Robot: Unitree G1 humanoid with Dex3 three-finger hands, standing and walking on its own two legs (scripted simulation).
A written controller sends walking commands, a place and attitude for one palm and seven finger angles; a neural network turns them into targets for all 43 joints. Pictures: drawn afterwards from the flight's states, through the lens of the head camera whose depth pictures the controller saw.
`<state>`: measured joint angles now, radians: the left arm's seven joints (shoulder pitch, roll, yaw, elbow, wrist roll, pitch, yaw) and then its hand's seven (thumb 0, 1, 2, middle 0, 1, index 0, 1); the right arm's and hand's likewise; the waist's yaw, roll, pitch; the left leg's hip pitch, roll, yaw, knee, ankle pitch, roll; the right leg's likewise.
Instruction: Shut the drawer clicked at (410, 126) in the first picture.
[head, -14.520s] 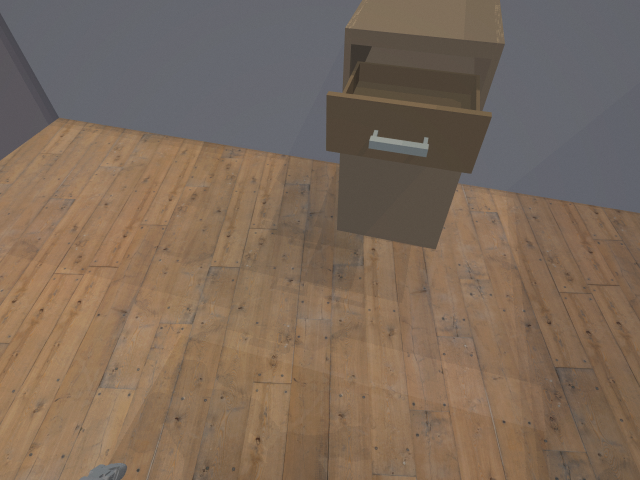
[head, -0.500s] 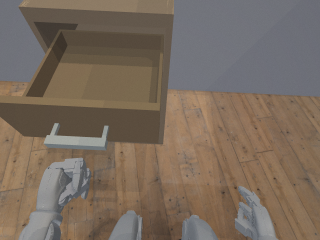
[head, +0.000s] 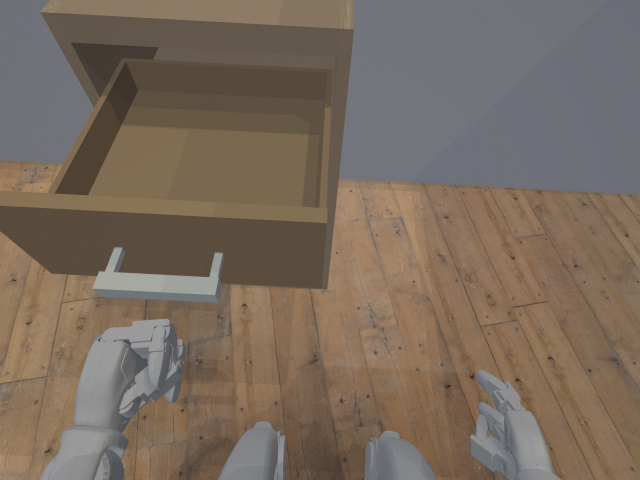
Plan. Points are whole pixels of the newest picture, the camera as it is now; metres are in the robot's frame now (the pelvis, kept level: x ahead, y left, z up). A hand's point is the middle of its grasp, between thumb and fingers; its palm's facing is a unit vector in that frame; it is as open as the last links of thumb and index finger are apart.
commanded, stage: push the drawer shut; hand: left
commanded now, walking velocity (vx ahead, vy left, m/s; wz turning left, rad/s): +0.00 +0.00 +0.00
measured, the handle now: (163, 272) +0.35 +0.21 +0.04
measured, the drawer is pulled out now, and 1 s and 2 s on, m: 0.29 0.22 0.10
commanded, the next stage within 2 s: none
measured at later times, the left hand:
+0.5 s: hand (180, 332) +0.28 +0.18 +0.04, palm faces -0.02 -1.00 -0.05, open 2.8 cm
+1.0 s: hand (198, 276) +0.35 +0.17 +0.04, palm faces -0.02 -1.00 -0.05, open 2.9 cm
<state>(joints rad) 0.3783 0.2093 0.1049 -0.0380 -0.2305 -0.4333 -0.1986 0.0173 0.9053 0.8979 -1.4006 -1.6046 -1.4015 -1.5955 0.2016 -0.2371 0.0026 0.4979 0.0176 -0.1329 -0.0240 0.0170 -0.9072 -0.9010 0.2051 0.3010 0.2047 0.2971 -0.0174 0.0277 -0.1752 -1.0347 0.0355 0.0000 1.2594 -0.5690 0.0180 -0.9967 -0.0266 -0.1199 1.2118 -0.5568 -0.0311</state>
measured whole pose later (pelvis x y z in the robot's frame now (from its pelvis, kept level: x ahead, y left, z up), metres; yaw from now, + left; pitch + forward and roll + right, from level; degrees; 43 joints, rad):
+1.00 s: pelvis -0.03 +0.00 +0.00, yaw +0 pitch +20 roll -2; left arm -0.29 0.27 0.15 0.53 -0.18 -0.40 -0.16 -0.04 0.81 0.98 -1.40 -1.60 -1.40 -1.60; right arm 0.21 -0.26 0.04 0.61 0.02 -0.10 -0.04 0.01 -0.91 -0.90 0.21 0.30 0.21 0.30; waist -0.04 0.02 -0.14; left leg -1.07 0.03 0.00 1.23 -0.50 0.02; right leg -1.03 -0.03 -0.12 1.19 -0.50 -0.03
